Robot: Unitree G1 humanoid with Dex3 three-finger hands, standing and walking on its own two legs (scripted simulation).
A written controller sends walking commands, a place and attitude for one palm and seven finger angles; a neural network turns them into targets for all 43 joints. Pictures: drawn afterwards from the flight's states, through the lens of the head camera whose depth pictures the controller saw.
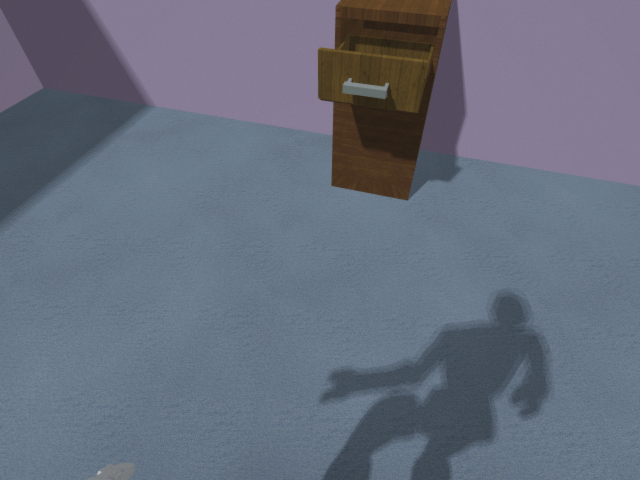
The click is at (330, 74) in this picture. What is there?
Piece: drawer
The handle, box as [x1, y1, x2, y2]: [342, 78, 388, 98]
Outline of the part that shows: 343,84 342,92 381,98 385,97 388,83 386,83 383,87 354,83 351,81 351,78 349,78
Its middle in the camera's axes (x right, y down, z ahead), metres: +0.14 -0.47 +1.20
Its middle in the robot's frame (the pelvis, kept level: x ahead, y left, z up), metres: +1.22 -0.08 -0.07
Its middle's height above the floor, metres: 0.69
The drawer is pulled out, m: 0.29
